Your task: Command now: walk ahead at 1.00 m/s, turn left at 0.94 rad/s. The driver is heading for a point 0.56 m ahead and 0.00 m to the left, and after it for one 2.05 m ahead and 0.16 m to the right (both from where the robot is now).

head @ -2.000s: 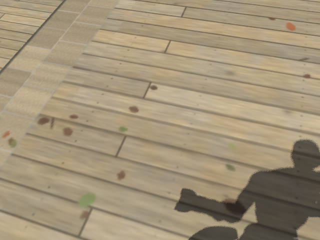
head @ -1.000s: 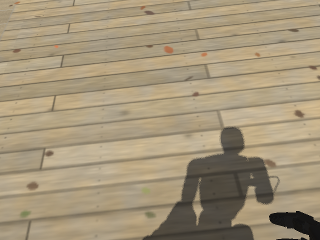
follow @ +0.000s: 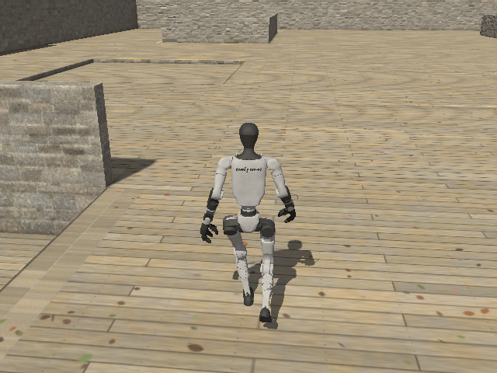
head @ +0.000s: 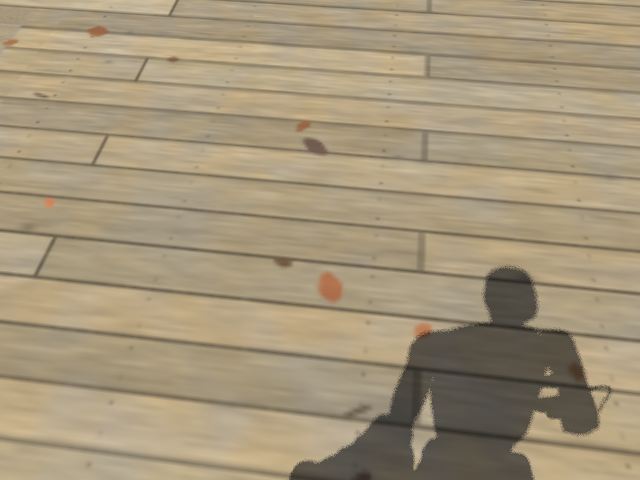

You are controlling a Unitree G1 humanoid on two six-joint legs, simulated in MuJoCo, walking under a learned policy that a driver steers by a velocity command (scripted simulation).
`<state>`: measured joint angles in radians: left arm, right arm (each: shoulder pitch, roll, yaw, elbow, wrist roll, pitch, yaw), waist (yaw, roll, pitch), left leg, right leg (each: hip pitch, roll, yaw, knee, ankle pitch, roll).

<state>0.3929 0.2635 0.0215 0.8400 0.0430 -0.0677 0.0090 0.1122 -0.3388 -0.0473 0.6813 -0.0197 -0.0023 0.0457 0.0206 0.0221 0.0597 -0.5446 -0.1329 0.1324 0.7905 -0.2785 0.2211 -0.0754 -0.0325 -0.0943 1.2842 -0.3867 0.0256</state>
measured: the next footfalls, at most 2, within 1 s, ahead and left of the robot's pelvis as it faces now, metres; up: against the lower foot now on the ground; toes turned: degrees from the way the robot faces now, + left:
right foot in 0.36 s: +0.57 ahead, -0.11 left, +0.00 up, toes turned +24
left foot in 0.74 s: +0.78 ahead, +0.23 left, +0.00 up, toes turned +13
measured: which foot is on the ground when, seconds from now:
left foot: down 0.00-0.34, up 0.36-0.72, down 0.74-1.00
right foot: up 0.00-0.34, down 0.36-0.74, up 0.76-1.00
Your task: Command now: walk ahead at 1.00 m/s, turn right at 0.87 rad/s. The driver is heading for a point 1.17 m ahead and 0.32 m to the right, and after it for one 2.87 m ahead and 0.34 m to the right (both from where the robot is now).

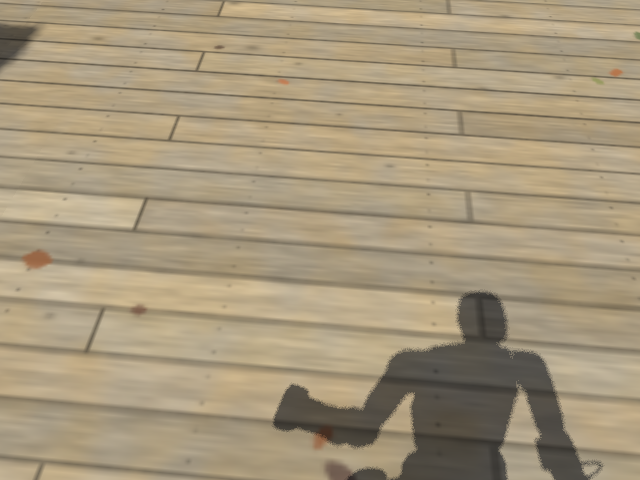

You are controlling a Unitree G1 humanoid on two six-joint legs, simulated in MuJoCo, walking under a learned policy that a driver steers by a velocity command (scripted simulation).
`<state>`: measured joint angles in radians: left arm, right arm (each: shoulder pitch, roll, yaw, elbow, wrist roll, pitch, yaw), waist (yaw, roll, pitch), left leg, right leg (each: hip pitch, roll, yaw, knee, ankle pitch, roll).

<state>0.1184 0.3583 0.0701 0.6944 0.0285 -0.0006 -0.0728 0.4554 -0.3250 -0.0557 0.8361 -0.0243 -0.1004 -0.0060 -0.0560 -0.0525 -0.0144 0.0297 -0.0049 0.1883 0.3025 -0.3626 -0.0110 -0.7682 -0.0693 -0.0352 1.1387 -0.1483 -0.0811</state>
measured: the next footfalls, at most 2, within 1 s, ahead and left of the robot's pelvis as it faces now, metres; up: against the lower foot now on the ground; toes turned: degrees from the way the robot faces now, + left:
right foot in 0.18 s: +0.35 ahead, -0.07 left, +0.00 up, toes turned -13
left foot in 0.58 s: +0.79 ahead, -0.04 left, +0.00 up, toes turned -36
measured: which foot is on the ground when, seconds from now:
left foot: down 0.00-0.16, up 0.18-0.56, down 0.58-0.98, up 1.00-1.00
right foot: up 0.00-0.16, down 0.18-0.58, up 0.60-0.96, down 0.98-1.00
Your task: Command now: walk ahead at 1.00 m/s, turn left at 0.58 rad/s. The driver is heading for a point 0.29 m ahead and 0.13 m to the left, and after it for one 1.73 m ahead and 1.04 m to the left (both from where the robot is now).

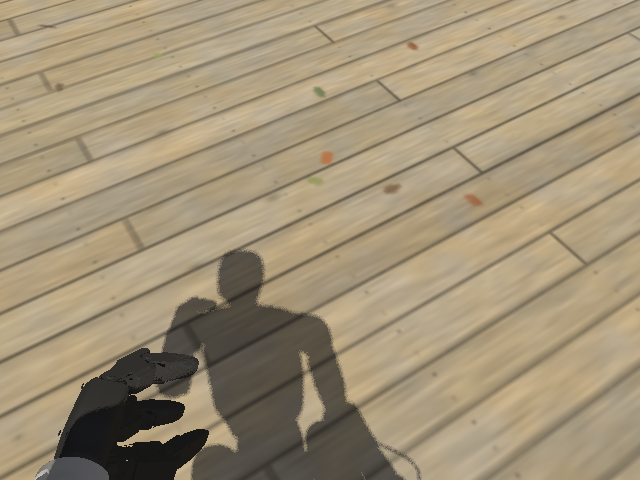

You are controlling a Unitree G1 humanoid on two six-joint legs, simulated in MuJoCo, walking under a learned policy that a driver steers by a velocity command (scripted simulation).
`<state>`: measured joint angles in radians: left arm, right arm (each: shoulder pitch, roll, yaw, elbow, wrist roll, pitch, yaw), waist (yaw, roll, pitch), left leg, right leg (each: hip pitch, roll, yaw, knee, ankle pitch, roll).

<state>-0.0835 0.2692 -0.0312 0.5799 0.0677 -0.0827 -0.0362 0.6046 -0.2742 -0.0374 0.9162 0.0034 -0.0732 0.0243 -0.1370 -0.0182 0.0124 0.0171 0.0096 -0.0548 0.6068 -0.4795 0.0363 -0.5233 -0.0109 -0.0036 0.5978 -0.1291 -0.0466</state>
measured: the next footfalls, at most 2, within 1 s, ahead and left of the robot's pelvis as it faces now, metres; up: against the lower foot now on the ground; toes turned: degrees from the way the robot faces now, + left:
left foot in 0.36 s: +0.50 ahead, +0.13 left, +0.00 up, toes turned +18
right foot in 0.84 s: +0.69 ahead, +0.05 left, +0.00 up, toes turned +57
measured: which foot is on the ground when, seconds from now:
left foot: up 0.00-0.34, down 0.36-0.84, up 0.86-1.00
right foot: down 0.00-0.36, up 0.38-0.82, down 0.84-1.00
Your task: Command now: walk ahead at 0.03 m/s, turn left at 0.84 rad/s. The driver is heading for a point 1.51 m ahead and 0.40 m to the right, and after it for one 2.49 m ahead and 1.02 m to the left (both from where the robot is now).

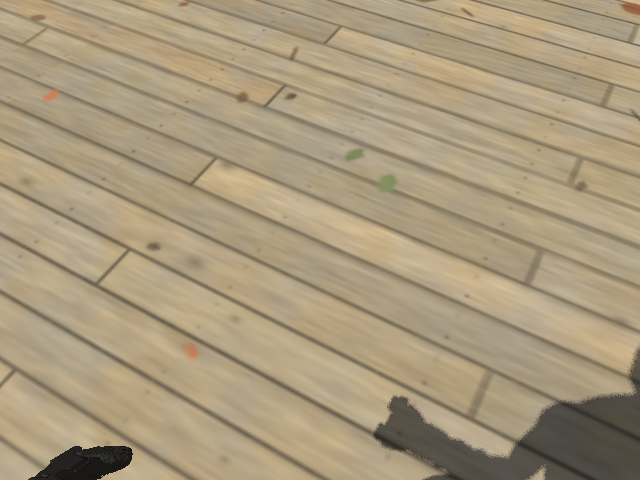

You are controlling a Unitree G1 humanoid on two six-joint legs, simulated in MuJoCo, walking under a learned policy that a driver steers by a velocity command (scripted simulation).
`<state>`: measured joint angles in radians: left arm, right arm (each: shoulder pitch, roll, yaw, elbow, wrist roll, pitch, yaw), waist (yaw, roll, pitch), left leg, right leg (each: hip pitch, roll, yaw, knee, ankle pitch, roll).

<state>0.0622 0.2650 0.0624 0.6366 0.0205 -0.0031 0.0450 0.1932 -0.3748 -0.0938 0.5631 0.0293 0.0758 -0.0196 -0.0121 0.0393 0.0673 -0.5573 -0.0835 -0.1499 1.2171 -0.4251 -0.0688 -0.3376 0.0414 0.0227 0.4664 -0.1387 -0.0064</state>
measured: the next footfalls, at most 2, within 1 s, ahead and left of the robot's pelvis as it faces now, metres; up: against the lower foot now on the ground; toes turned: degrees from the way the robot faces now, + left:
left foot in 0.22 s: +0.04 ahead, +0.14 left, +0.00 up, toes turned -1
right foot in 0.60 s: +0.02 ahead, -0.13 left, +0.00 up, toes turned -20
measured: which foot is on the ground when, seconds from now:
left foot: up 0.00-0.20, down 0.22-0.60, up 0.62-1.00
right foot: down 0.00-0.24, up 0.26-0.58, down 0.60-1.00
